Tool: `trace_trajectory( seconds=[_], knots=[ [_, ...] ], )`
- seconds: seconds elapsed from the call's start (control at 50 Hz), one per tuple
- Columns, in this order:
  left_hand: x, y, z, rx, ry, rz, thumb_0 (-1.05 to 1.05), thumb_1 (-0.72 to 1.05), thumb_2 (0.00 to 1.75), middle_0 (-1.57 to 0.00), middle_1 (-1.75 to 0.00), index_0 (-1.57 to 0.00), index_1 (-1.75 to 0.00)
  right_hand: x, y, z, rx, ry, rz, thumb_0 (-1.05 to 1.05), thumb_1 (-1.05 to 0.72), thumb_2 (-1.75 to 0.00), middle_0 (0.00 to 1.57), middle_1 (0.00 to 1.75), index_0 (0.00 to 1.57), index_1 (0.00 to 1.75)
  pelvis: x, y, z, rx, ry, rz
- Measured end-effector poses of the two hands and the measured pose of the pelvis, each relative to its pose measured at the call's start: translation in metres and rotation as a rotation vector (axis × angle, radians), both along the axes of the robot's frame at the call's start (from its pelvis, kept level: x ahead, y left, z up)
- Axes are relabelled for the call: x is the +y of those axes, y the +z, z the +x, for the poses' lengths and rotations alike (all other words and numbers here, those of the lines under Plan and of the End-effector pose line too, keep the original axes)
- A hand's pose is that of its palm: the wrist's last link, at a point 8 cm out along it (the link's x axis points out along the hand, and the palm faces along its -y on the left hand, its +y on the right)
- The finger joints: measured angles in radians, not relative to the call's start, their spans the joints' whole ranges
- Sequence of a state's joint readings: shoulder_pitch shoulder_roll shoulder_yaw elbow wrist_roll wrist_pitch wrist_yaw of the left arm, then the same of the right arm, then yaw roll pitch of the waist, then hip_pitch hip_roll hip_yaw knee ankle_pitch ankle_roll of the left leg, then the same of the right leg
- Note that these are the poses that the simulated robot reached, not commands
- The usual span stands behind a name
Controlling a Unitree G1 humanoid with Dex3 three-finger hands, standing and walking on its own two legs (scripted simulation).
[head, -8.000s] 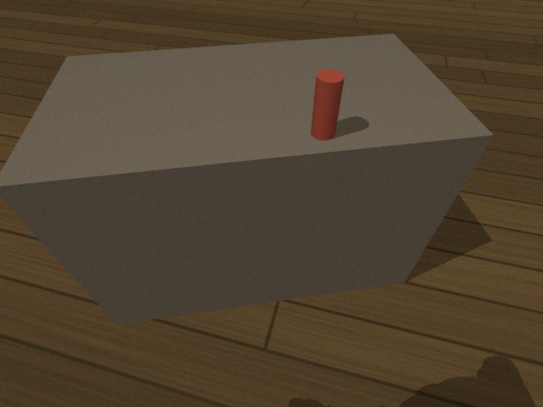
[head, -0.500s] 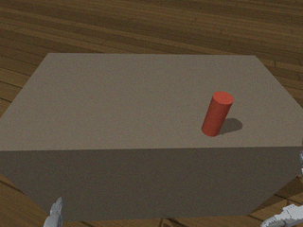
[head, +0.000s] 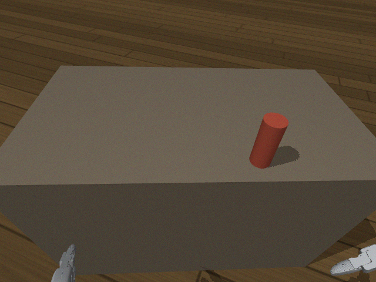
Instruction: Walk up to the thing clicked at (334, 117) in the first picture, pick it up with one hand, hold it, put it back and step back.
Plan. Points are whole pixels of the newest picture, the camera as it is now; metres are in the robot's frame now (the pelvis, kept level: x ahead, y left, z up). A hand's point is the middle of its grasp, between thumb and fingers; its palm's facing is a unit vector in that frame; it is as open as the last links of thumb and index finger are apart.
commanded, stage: go down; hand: right
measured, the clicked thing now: (267, 142) +0.46 -0.21 +0.05
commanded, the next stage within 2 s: none
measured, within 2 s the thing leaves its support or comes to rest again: neither
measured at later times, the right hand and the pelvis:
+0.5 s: hand (370, 186) +0.25 -0.31 +0.14, palm faces +0.32 +0.90 -0.28, open 17.5 cm; pelvis +0.00 +0.00 +0.00, yaw -1 degrees
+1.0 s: hand out of the picture +0.29 -0.35 +0.14, palm faces +0.23 +0.97 -0.12, open 17.6 cm; pelvis +0.01 -0.01 +0.00, yaw +0 degrees
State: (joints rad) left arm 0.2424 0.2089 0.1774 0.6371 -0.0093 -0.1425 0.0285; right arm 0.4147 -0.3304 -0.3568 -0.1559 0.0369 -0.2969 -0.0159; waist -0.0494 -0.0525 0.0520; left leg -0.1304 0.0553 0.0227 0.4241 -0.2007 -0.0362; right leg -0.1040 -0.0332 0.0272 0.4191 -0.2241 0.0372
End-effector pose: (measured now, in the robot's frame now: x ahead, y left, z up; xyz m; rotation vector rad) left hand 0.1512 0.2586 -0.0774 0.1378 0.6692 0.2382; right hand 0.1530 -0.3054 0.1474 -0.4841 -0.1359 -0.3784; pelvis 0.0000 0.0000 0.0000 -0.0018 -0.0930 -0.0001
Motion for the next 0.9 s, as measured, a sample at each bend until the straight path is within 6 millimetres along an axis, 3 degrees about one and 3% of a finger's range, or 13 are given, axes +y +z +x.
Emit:
trace_trajectory(
  seconds=[0.18,0.26,0.34,0.46,0.62,0.74,0.9],
  knots=[
    [0.000,-0.004,-0.002,0.018,-0.002,-0.004,-0.01,-0.54,0.06,-0.05,-0.06,-0.05,-0.05,0.000,0.004,-0.006,-0.037,0.004,-0.016,-0.02,0.54,-0.05,0.05,0.05,0.06,0.06,0.001,-0.001,0.001,0.010,-0.002,0.000],
    [0.002,-0.006,-0.002,0.033,0.011,0.004,-0.01,-0.53,0.05,-0.05,-0.06,-0.05,-0.05,-0.009,0.002,-0.003,-0.058,-0.010,-0.001,-0.02,0.55,-0.05,0.04,0.05,0.06,0.06,0.002,-0.002,0.000,0.013,-0.007,0.001],
    [0.008,0.000,0.004,0.016,0.026,0.036,-0.01,-0.53,0.05,-0.05,-0.05,-0.05,-0.05,-0.024,0.002,0.010,-0.078,-0.017,0.035,-0.02,0.56,-0.05,0.04,0.05,0.06,0.06,0.002,-0.002,-0.002,0.015,-0.009,0.002],
    [-0.002,0.005,0.011,-0.008,0.011,0.059,-0.01,-0.52,0.04,-0.05,-0.05,-0.05,-0.04,-0.042,0.007,0.046,-0.065,0.058,0.116,-0.02,0.57,-0.05,0.03,0.05,0.05,0.06,0.002,-0.002,-0.003,0.026,-0.013,0.004],
    [-0.014,-0.006,-0.004,0.019,0.019,0.045,-0.01,-0.52,0.03,-0.05,-0.05,-0.05,-0.04,-0.067,0.011,0.088,0.022,0.133,0.252,-0.02,0.56,-0.04,0.04,0.05,0.05,0.05,-0.004,-0.002,0.002,0.055,0.000,0.004],
    [-0.011,-0.008,-0.011,0.040,0.021,0.071,-0.01,-0.53,0.04,-0.05,-0.05,-0.06,-0.04,-0.077,0.005,0.099,0.055,0.151,0.295,-0.02,0.58,-0.05,0.03,0.05,0.05,0.05,-0.007,-0.002,0.006,0.069,0.011,0.004],
    [-0.009,0.005,0.007,0.000,-0.021,0.132,-0.01,-0.53,0.05,-0.05,-0.05,-0.05,-0.05,-0.081,-0.005,0.101,0.052,0.168,0.324,-0.02,0.58,-0.05,0.03,0.05,0.05,0.05,-0.007,-0.003,0.010,0.077,0.007,0.009]
  ],
)
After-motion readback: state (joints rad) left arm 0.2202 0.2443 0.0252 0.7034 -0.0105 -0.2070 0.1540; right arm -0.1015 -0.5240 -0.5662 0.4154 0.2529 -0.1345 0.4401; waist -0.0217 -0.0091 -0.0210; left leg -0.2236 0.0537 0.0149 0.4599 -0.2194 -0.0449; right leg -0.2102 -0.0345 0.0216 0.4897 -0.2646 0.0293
